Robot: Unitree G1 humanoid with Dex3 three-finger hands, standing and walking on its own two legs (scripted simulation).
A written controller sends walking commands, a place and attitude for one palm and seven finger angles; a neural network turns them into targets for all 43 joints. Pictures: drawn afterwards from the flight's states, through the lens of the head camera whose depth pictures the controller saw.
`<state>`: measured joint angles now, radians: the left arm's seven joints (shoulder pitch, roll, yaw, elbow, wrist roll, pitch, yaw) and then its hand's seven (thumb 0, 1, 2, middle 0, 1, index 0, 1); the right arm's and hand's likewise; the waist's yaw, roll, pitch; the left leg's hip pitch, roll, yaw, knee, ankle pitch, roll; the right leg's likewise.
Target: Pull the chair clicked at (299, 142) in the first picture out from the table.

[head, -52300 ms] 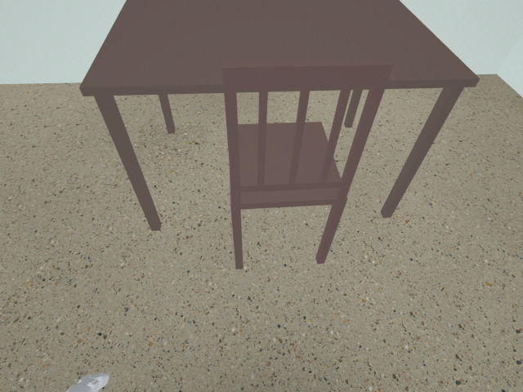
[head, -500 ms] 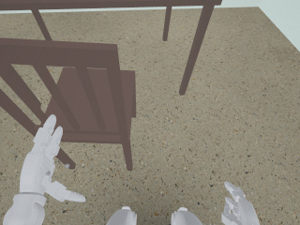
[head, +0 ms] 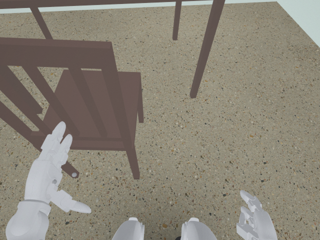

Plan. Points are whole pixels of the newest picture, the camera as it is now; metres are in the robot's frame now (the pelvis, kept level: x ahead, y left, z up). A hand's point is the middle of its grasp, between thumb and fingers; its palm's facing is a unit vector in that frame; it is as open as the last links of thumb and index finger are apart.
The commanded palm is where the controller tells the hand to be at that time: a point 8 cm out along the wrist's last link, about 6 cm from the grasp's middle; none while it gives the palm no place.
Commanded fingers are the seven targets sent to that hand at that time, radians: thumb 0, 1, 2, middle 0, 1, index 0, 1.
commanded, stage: aim the fingers beside a spindle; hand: left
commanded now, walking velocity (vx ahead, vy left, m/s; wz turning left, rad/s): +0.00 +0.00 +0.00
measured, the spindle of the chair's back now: (58, 107) +0.45 +0.32 +0.00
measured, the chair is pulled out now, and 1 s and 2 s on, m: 0.30 0.30 0.30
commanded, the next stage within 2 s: none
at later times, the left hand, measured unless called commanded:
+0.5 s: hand (82, 171) +0.27 +0.20 +0.02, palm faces +0.01 -1.00 -0.04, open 16.9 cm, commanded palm +0.25 +0.26 +0.02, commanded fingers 0.00 -0.50 0.30 -0.06 -0.08 -0.06 -0.08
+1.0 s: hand (92, 159) +0.30 +0.19 +0.00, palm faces +0.01 -1.00 -0.04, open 16.9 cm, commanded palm +0.28 +0.24 +0.00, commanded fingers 0.00 -0.50 0.30 -0.06 -0.08 -0.06 -0.08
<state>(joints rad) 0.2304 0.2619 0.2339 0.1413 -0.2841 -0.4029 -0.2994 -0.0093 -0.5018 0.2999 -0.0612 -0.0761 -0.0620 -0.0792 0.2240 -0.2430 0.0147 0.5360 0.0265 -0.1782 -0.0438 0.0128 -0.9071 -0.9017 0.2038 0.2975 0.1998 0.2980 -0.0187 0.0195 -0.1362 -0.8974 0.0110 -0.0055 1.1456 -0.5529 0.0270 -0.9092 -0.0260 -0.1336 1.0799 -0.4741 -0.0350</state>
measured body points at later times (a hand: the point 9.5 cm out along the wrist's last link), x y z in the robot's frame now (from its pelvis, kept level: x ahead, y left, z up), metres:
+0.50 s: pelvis -0.01 +0.00 -0.01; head +0.09 +0.01 +0.43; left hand +0.26 +0.25 +0.02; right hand +0.16 -0.24 -0.10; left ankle +0.00 +0.10 -0.65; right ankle +0.03 -0.10 -0.65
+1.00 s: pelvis -0.01 +0.01 -0.02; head +0.10 +0.02 +0.41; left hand +0.30 +0.24 +0.00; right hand +0.15 -0.24 -0.12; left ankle +0.00 +0.10 -0.65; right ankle +0.03 -0.10 -0.65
